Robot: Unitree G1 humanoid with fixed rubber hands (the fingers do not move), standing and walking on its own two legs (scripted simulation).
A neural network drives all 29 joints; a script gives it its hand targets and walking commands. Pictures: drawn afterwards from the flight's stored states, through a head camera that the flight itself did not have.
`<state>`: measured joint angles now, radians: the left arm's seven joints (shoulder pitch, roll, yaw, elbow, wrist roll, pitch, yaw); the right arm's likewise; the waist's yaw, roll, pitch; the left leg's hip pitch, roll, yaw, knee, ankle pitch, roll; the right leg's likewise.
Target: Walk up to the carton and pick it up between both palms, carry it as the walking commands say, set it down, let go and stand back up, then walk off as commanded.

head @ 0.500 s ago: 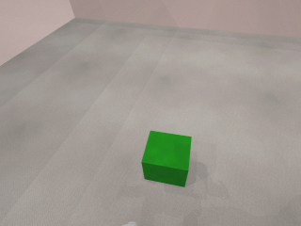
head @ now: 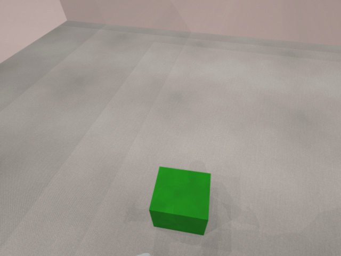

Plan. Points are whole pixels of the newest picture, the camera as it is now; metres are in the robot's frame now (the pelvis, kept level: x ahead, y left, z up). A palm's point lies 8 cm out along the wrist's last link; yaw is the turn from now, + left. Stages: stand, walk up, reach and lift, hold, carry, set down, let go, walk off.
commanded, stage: walk up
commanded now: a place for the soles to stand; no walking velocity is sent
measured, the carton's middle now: (181, 200) +0.52 -0.02 -0.62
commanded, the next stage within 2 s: none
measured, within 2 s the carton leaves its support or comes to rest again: neither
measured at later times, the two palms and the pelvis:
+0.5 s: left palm (32, 251) +0.19 +0.38 -0.11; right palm (297, 240) +0.19 -0.27 -0.08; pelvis +0.10 +0.06 +0.00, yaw -2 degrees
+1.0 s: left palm (40, 229) +0.23 +0.36 -0.08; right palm (300, 240) +0.20 -0.28 -0.08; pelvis +0.11 +0.04 +0.02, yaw -3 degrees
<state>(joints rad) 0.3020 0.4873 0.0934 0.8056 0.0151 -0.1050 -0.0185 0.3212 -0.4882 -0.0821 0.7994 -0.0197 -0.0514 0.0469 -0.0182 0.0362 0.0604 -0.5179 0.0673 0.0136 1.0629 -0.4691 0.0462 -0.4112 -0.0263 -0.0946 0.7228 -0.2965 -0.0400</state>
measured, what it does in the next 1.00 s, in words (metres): walks ahead: left foot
